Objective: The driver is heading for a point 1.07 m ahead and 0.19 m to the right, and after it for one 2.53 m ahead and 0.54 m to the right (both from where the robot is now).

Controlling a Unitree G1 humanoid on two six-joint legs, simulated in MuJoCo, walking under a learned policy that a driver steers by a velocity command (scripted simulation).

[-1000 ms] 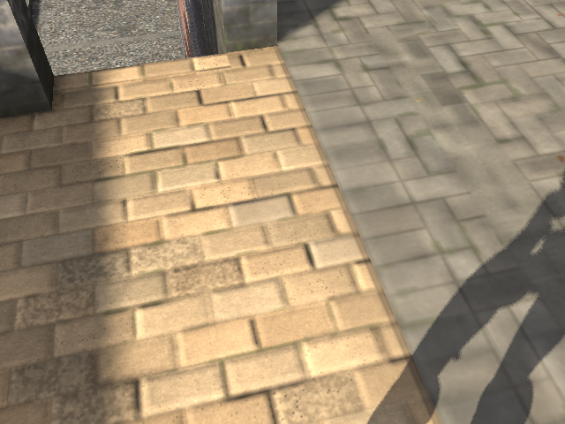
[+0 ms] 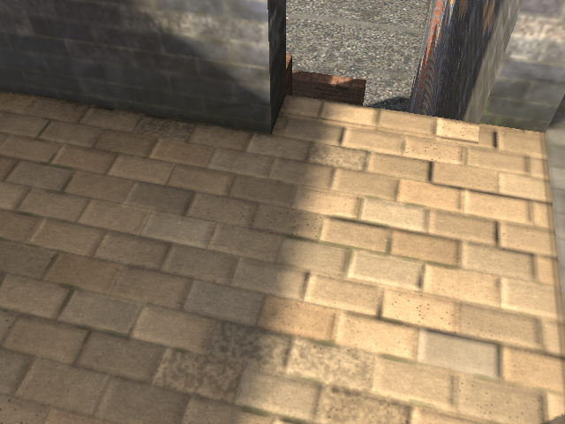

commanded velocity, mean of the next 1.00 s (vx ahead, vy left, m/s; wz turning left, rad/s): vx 0.50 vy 0.00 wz -0.22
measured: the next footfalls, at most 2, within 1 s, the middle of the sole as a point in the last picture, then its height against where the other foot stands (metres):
left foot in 0.36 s outside the picture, level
right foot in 0.92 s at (339, 359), level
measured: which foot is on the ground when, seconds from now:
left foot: up 0.00-0.34, down 0.36-0.90, up 0.92-1.00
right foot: down 0.00-0.38, up 0.40-0.90, down 0.92-1.00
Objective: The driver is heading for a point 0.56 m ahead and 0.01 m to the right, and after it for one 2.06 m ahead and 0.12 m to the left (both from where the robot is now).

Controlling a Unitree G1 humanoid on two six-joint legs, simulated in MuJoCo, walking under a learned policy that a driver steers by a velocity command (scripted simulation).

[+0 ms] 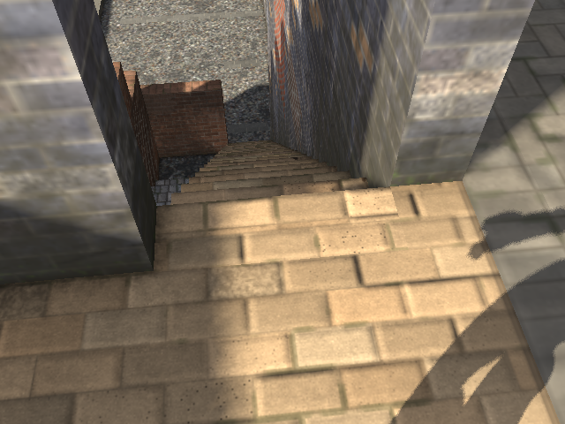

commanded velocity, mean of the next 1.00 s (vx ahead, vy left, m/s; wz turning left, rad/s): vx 0.50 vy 0.00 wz -0.10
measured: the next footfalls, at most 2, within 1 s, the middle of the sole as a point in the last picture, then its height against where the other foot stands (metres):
left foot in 0.40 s outside the picture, level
right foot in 0.86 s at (365, 360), level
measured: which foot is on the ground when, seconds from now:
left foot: up 0.00-0.38, down 0.40-0.86, up 0.88-1.00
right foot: down 0.00-0.42, up 0.44-0.84, down 0.86-1.00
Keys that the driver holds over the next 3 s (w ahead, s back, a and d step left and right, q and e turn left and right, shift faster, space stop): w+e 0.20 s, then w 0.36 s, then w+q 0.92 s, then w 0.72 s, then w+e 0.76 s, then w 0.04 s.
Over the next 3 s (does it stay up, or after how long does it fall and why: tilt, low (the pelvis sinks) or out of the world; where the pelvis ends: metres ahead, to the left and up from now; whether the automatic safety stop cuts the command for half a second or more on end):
stays up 1.38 0.02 -0.44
